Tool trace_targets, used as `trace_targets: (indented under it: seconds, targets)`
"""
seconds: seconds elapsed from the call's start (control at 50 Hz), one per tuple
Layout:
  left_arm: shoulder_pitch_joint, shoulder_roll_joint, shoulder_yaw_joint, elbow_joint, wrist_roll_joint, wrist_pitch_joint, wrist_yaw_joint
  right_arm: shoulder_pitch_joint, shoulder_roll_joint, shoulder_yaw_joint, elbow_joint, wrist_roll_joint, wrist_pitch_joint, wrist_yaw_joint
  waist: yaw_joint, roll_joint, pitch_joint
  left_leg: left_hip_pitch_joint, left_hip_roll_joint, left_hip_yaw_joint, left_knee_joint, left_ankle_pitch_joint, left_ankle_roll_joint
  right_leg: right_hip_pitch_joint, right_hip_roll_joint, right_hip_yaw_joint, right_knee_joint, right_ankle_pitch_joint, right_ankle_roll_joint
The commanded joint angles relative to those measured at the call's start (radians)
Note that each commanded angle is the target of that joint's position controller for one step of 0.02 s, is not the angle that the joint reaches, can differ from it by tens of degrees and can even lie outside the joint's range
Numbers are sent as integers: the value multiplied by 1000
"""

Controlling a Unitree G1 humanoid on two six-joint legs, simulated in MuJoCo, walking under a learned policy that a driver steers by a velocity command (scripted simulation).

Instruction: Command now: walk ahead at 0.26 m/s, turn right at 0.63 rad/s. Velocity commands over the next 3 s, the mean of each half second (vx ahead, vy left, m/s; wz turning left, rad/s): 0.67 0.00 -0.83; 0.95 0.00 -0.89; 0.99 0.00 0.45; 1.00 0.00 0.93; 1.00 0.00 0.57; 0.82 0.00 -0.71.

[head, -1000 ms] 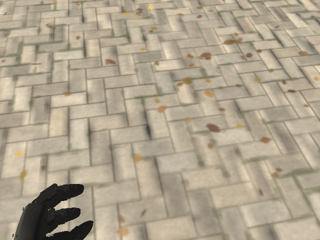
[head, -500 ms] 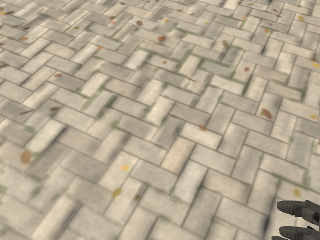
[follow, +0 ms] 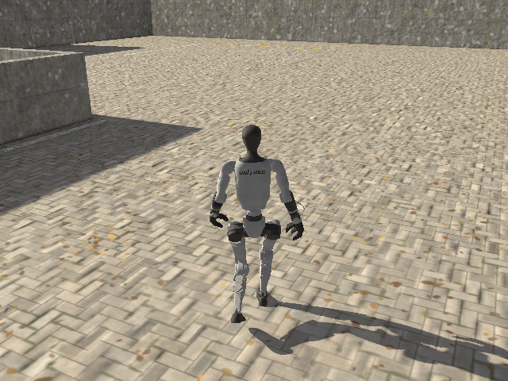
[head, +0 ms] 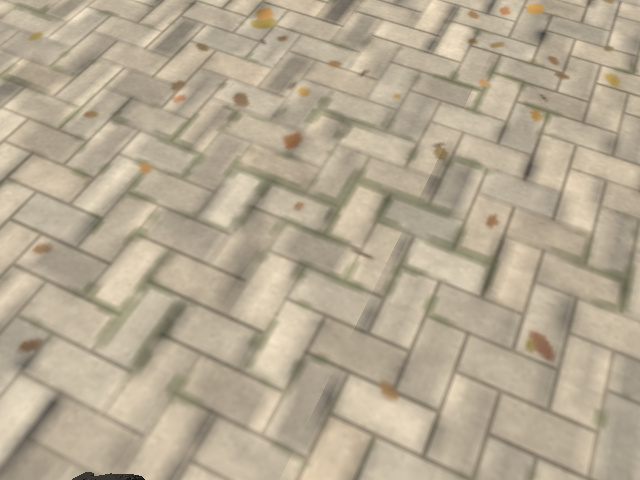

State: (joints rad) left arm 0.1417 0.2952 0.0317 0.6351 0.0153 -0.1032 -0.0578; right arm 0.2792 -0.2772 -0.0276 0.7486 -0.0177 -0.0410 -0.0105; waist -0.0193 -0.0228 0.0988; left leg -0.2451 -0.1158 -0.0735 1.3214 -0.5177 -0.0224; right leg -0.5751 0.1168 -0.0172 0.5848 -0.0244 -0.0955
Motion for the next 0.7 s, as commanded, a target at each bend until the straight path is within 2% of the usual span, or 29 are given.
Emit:
trace_targets:
  seconds: [0.02,0.04,0.06,0.08,0.12,0.16,0.2,0.26,0.3,0.34,0.36,0.38,0.4,0.42,0.44,0.46,0.48,0.5,0.54,0.6,0.64,0.7]
  targets:
    - [89,148,52,-102,-18,40,31,-22,-157,-26,-147,11,-7,7,53,98,-309,-480,55,-96,190,86,-2,605,-349,684,-265,-145,-205]
    - [83,145,50,-103,-21,44,38,-26,-151,-25,-159,-2,1,2,19,113,-273,-438,84,-103,85,123,7,480,-302,663,-310,-299,-193]
    - [59,146,51,-107,-20,49,41,-9,-144,-26,-160,-4,9,4,-18,63,-231,-384,105,-103,-29,147,13,378,-248,629,-365,-452,-174]
    - [31,143,52,-112,-24,53,43,2,-135,-25,-153,-6,9,2,-33,16,-196,-355,118,-90,-132,155,10,311,-207,599,-393,-520,-163]
    - [32,142,53,-110,-30,55,54,-34,-110,-18,-148,-12,-4,-5,-22,-5,-170,-296,120,-63,-290,153,-13,219,-170,534,-393,-466,-172]
    - [59,166,62,-100,-34,59,70,-90,-91,-11,-159,-12,-19,-9,3,-24,-171,-278,113,-58,-407,225,-38,205,-157,519,-378,-441,-181]
    - [80,175,67,-96,-43,66,78,-144,-93,-11,-165,0,-35,-6,31,-62,-164,-269,97,-62,-524,316,-53,221,-146,523,-362,-462,-165]
    - [107,172,70,-89,-53,80,79,-223,-97,-14,-180,21,-57,-1,64,-102,-143,-204,67,-62,-667,375,-62,223,-133,542,-333,-500,-133]
    - [103,156,68,-89,-55,87,74,-245,-104,-21,-187,37,-70,0,68,-121,-126,-121,56,-69,-738,388,-64,207,-128,570,-301,-522,-117]
    - [86,134,62,-97,-56,91,68,-228,-121,-36,-186,54,-82,0,45,-135,-112,-29,68,-77,-808,377,-50,195,-137,607,-248,-555,-102]
    - [63,115,55,-105,-58,92,65,-182,-130,-48,-174,62,-86,-1,7,-121,-110,73,92,-73,-867,387,-29,144,-132,599,-197,-577,-80]
    - [57,82,43,-109,-58,88,60,-96,-152,-64,-151,64,-89,-4,-40,-89,-133,228,147,-84,-901,363,-1,49,-106,552,-85,-620,-40]
    - [84,5,21,-107,-54,83,57,46,-196,-79,-134,49,-90,-10,-88,19,-238,440,319,-248,-912,170,60,-63,-34,400,197,-660,11]
    - [106,-31,2,-171,-71,65,51,103,-266,-89,-129,9,-81,2,-66,250,-257,548,512,-655,-1048,-240,171,-313,6,269,410,-597,22]
    - [86,57,18,-175,-75,59,50,32,-257,-96,-137,8,-78,6,-54,263,-158,467,546,-740,-1088,-330,190,-432,-106,200,560,-469,55]
    - [57,118,37,-157,-56,66,51,30,-202,-82,-140,20,-74,2,-72,186,-94,421,504,-607,-1069,-249,158,-463,-137,169,639,-391,69]
    - [67,114,41,-140,-36,72,52,41,-175,-72,-137,25,-67,0,-70,124,-83,379,443,-466,-1060,-136,122,-442,-158,144,696,-339,74]
    - [61,99,39,-141,-34,74,48,37,-162,-64,-128,24,-63,0,-60,114,-48,320,398,-358,-1071,-41,103,-432,-185,127,722,-290,76]
    - [45,82,37,-146,-47,76,37,51,-140,-52,-103,13,-68,0,-52,136,-26,251,349,-212,-1105,86,86,-410,-225,104,777,-189,78]
    - [31,69,36,-143,-65,81,31,70,-114,-42,-62,-2,-75,2,-42,138,-4,205,319,-65,-1131,231,82,-414,-234,114,789,-63,94]
    - [-3,71,38,-146,-66,81,28,74,-103,-35,-41,-10,-76,1,-40,130,27,177,301,34,-1157,333,72,-395,-224,104,706,13,102]
    - [-75,60,33,-151,-66,73,10,119,-113,-32,-4,-16,-78,-7,-62,101,61,227,309,128,-1182,472,51,-390,-212,47,569,88,87]
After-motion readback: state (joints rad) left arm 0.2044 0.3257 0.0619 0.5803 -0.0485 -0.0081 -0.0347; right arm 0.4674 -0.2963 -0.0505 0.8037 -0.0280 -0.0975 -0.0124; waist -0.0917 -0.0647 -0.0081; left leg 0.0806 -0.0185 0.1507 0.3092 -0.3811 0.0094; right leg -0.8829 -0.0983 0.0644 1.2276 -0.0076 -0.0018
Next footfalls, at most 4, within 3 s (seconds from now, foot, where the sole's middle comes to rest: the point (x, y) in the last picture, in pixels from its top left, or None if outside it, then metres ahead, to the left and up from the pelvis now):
0.40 left None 0.36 0.14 -0.74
0.90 right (451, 403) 0.57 -0.28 -0.74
1.36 left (519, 233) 1.01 -0.51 -0.74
1.80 right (633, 162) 1.26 -0.89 -0.74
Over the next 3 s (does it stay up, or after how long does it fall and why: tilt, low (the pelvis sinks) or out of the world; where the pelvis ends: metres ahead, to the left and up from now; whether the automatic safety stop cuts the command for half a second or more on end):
stays up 2.15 -0.76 0.04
